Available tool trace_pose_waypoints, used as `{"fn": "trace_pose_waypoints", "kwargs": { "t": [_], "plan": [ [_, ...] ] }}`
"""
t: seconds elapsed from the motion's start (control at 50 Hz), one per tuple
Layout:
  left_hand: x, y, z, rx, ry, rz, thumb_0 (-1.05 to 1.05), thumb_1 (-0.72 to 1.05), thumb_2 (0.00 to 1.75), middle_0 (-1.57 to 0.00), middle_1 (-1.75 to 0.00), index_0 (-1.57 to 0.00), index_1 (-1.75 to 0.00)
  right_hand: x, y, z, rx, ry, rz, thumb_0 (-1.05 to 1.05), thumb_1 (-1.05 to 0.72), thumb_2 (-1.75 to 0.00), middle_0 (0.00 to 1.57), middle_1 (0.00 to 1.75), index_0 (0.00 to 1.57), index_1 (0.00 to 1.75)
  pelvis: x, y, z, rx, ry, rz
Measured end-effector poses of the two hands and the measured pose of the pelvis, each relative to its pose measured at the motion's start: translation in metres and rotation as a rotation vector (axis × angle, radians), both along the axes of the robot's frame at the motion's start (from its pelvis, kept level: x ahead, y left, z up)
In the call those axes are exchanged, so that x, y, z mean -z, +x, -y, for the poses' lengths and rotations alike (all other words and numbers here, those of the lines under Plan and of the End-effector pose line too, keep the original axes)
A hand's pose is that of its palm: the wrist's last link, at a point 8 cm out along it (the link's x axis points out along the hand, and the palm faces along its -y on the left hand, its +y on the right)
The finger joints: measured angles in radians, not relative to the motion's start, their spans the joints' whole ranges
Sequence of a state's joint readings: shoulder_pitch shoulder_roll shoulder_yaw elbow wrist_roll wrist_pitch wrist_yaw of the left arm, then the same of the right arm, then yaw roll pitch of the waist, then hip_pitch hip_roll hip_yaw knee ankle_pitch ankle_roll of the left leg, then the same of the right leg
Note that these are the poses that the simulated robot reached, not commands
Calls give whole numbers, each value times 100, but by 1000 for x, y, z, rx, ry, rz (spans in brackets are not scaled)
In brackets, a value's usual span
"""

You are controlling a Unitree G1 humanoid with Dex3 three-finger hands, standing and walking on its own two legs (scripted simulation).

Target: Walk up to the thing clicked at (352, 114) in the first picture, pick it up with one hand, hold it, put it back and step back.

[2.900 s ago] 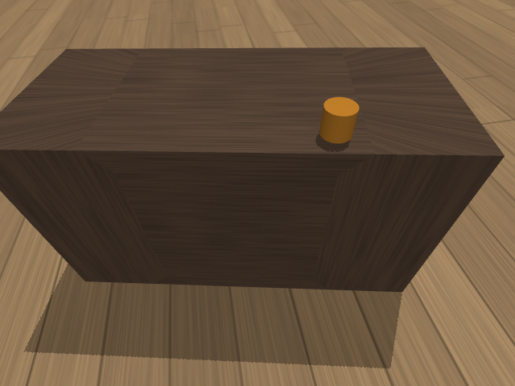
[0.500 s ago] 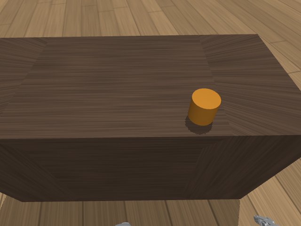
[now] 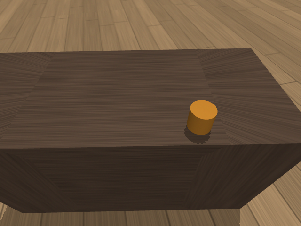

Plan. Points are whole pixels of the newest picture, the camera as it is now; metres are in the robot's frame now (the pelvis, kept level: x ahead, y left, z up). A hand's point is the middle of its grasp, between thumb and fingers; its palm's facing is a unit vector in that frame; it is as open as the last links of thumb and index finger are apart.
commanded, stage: walk up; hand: right
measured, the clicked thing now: (201, 117) +0.45 -0.15 +0.01
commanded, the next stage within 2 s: stand in 0.46 s
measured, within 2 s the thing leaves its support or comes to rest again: neither
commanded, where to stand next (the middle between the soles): +0.06 +0.01 m, yaw +0 degrees
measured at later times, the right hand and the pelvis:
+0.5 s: hand out of the picture +0.10 -0.24 -0.15, palm faces -0.04 +0.94 -0.33, open 7.4 cm; pelvis +0.00 +0.01 +0.00, yaw +1 degrees
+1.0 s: hand out of the picture +0.10 -0.25 -0.15, palm faces -0.02 +0.94 -0.34, open 7.4 cm; pelvis +0.03 +0.00 +0.00, yaw +0 degrees
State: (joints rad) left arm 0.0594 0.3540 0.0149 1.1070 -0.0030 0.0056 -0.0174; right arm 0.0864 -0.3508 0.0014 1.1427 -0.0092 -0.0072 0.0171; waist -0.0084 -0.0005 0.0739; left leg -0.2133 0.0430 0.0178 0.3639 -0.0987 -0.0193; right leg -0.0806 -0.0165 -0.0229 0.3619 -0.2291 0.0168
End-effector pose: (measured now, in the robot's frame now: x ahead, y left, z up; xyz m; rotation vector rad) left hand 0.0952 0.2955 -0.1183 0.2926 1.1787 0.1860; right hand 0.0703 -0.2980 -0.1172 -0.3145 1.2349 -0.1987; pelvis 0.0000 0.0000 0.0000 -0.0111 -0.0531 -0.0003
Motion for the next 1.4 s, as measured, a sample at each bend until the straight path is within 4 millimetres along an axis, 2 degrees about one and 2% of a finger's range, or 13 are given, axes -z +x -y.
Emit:
{"fn": "trace_pose_waypoints", "kwargs": {
  "t": [0.2,0.38,0.56,0.74,1.12,1.4],
  "plan": [
    [7,-19,-6,-14,-11,-59,1,90,90,-20,-29,-20,-30,-3,-2,-6,6,-7,-14,1,-91,-90,20,30,20,30,-1,1,-6,-5,-3,-13],
    [7,-36,-10,-43,-4,-91,1,90,90,-20,-29,-20,-30,-2,15,-14,-13,8,11,1,-91,-90,20,30,20,30,-1,2,-8,-13,-4,-16],
    [5,-42,-10,-39,7,-99,1,90,90,-20,-29,-20,-30,-1,28,-16,-30,19,33,1,-91,-90,20,30,20,30,-1,6,-7,-13,1,-20],
    [5,-34,-7,-29,8,-100,1,90,90,-20,-29,-20,-30,0,23,-10,-12,12,3,1,-91,-90,20,30,20,30,-1,16,-5,-10,9,-24],
    [0,5,0,1,18,-47,1,90,90,-20,-29,-21,-30,1,28,-1,8,7,-3,1,-91,-90,20,30,20,30,-2,28,1,-2,11,-22],
    [1,4,3,4,20,-63,1,90,90,-20,-29,-21,-30,1,31,1,7,8,-8,1,-91,-90,20,30,20,30,-2,31,3,0,11,-27]
  ]
}}
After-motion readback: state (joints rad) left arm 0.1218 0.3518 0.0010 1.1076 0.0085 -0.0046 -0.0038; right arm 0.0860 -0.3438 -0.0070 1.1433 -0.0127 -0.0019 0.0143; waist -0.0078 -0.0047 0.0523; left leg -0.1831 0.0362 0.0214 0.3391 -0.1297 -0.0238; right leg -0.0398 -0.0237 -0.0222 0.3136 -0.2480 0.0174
